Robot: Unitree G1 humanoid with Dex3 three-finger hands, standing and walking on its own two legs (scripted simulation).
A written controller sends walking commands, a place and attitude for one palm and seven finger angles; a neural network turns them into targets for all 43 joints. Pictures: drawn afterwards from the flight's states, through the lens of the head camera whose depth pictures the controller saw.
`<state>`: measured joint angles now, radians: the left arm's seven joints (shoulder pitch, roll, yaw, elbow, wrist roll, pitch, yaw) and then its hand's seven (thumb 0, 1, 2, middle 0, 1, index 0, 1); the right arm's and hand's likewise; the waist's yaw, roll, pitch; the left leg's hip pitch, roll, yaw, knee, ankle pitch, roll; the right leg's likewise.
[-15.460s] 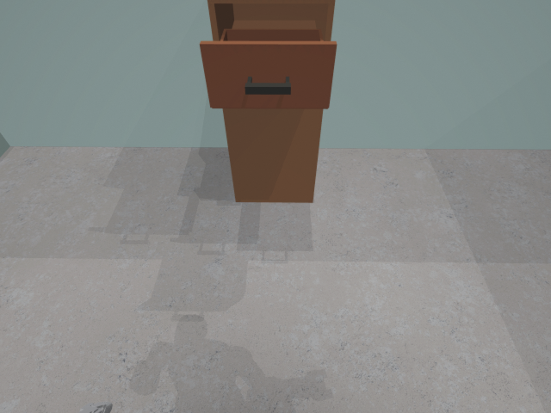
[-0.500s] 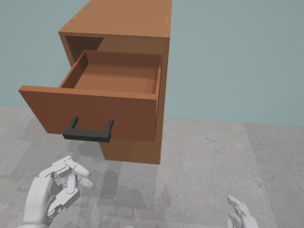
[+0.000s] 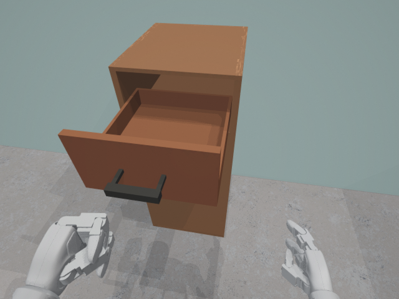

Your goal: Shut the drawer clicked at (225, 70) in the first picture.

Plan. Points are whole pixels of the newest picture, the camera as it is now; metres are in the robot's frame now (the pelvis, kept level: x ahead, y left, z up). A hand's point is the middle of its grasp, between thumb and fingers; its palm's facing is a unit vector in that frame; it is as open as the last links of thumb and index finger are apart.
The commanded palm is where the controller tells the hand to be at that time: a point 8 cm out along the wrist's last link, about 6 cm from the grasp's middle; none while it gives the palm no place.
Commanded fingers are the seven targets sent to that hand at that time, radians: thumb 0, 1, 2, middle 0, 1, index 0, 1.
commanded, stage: raise the hand and make a fist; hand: left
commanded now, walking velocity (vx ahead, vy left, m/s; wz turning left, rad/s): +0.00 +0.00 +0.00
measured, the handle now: (137, 184) +0.33 +0.18 +0.07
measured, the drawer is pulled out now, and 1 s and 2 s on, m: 0.30 0.30 0.30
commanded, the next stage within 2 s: bring the fist close to the handle in 0.48 s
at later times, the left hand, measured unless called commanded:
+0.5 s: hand (96, 245) +0.15 +0.17 +0.16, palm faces +0.05 -0.99 -0.16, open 3.2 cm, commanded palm +0.10 +0.22 +0.16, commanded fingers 0.00 0.90 0.90 -1.40 -1.60 -1.40 -1.60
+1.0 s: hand (113, 247) +0.17 +0.16 +0.11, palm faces -0.01 -1.00 -0.08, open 3.3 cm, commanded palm +0.14 +0.21 +0.12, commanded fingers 0.00 0.90 0.90 -1.40 -1.60 -1.40 -1.60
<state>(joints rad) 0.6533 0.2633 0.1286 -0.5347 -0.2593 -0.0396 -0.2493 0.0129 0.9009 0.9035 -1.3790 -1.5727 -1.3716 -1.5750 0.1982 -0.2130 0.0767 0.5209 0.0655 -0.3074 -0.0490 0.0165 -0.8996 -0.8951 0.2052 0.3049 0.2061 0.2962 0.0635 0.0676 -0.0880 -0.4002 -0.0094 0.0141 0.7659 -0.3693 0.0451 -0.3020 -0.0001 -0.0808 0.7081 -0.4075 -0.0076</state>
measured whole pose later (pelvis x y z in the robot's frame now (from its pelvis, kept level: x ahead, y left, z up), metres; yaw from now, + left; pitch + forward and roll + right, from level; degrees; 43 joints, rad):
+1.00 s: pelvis +0.00 -0.02 +0.01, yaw +0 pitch +0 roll -1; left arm 0.56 0.23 0.19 -0.29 -0.29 -0.15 -0.32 0.01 0.90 0.90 -1.41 -1.60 -1.40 -1.60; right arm 0.21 -0.25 0.04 0.62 0.05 -0.41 -0.07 0.02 -0.90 -0.90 0.20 0.30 0.20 0.30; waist 0.05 0.06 -0.05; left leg -0.36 0.00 0.00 0.69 -0.33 0.02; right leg -0.28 0.02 -0.09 0.65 -0.39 -0.04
